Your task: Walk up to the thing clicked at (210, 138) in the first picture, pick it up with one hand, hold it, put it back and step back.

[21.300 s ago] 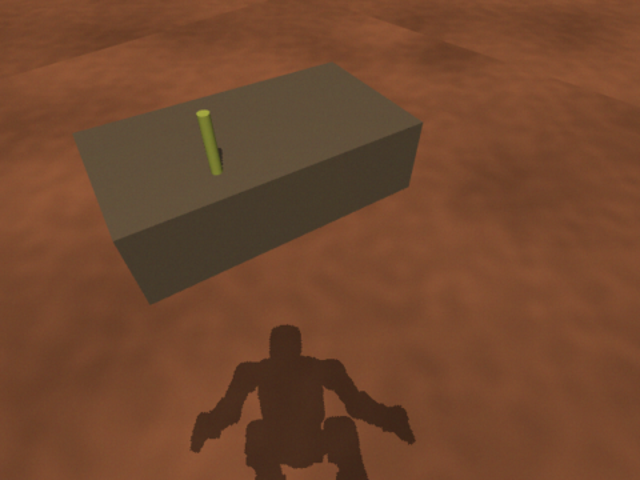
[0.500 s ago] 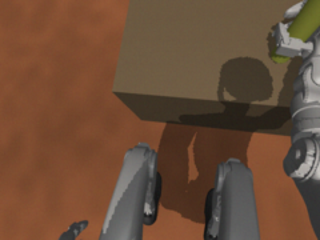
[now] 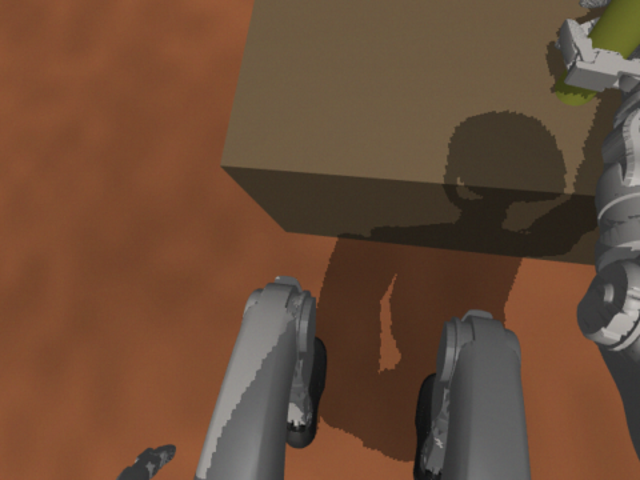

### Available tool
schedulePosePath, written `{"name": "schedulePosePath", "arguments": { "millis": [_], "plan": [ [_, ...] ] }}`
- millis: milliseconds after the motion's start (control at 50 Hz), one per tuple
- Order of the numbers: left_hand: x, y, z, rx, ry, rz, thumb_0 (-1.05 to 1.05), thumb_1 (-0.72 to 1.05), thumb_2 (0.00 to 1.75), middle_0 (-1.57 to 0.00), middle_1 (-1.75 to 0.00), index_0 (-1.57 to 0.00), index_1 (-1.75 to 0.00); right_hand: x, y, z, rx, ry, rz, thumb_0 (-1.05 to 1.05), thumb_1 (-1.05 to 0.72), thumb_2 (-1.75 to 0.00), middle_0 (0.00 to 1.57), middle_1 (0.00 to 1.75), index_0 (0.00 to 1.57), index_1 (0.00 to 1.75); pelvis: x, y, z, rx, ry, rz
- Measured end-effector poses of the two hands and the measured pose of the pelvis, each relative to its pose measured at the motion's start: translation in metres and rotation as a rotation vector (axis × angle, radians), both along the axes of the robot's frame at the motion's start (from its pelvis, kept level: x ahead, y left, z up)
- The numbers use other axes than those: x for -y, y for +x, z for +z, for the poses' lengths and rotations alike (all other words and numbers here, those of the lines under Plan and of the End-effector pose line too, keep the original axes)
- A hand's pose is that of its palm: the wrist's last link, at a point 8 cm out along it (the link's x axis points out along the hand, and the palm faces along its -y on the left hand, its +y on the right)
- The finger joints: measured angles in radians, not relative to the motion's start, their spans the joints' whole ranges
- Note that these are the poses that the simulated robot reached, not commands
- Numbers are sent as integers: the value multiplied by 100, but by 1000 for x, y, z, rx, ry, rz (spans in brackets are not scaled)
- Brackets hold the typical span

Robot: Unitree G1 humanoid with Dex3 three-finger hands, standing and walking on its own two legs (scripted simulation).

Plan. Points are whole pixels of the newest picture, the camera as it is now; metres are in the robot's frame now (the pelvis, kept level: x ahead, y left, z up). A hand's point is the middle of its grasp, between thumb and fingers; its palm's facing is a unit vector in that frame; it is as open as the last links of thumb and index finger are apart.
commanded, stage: open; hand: right
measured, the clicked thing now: (636, 8) +0.59 -0.20 +0.06
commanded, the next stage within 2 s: withdraw in 0.38 s
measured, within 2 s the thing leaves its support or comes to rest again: neither
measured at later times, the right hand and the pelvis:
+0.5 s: hand (595, 41) +0.58 -0.19 +0.02, palm faces +0.14 +0.99 -0.03, open 11.3 cm; pelvis +0.00 +0.00 +0.00, yaw +0 degrees
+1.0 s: hand out of the picture +0.59 -0.26 +0.15, palm faces +0.20 +0.98 -0.05, open 16.3 cm; pelvis +0.01 +0.00 +0.08, yaw +0 degrees
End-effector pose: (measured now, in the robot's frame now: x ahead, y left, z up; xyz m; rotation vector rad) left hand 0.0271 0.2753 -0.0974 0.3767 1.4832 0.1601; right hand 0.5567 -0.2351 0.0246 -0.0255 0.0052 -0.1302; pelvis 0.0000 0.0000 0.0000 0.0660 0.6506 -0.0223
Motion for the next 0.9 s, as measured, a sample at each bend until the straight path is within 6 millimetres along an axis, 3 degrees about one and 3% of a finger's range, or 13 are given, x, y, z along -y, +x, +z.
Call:
{"name": "schedulePosePath", "arguments": {
  "millis": [200,380,620,740,900],
  "plan": [
    [3,-1,-1,0,-11,0,0,92,88,-22,-31,-22,-29,0,0,0,-10,-2,-2,0,-5,-66,103,85,103,85,0,0,0,2,-3,-1],
    [-1,-2,0,-6,1,4,0,90,89,-21,-30,-21,-30,0,-1,-1,-7,-2,-6,0,5,-45,81,61,80,61,-2,0,-1,0,-1,1],
    [-1,2,5,-2,12,5,0,90,90,-21,-30,-20,-30,4,1,1,-7,-5,-5,-1,10,-32,49,38,47,38,0,2,3,-1,5,1],
    [1,5,13,7,12,31,0,89,89,-21,-30,-20,-30,24,2,30,24,-27,-51,-1,14,-27,35,28,33,28,2,4,14,3,0,3],
    [4,15,51,52,10,60,0,89,90,-21,-29,-20,-30,60,2,99,-7,-43,-81,-1,26,-16,19,14,18,14,2,9,56,13,-2,4]
  ]
}}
